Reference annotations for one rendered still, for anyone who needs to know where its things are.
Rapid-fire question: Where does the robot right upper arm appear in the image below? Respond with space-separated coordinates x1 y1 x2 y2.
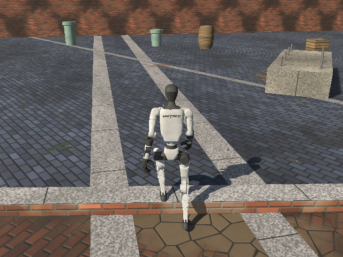
183 107 193 136

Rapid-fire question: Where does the left robot forearm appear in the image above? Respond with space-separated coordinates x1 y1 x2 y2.
143 130 154 160

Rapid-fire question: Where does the left robot shin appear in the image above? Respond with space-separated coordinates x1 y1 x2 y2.
156 161 166 195

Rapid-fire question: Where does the robot right hand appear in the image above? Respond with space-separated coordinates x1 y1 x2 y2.
179 141 192 150

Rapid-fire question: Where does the robot left upper arm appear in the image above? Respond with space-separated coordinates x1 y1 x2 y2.
148 107 161 138

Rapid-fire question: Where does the humanoid robot head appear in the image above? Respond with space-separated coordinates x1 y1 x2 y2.
162 84 181 110

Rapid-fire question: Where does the robot left hand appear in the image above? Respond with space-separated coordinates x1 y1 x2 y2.
142 159 155 175

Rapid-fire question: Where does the right robot forearm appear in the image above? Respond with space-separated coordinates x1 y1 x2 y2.
186 130 194 144

